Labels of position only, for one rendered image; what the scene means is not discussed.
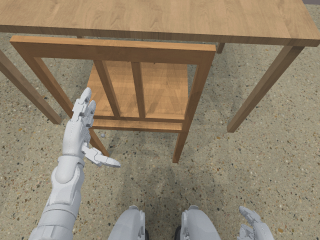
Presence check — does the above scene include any chair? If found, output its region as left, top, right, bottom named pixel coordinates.
left=9, top=35, right=216, bottom=163

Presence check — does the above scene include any robot right thigh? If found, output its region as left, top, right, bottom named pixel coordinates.
left=181, top=209, right=221, bottom=240

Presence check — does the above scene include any right robot hand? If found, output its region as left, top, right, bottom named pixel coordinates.
left=237, top=206, right=275, bottom=240

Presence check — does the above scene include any left robot shin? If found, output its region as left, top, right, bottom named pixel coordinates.
left=128, top=205, right=145, bottom=240

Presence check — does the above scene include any robot left forearm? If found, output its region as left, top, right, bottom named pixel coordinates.
left=28, top=155, right=85, bottom=240

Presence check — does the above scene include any left robot hand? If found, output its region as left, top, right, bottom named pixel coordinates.
left=62, top=87, right=121, bottom=168

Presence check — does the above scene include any table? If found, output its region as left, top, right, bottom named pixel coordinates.
left=0, top=0, right=320, bottom=133

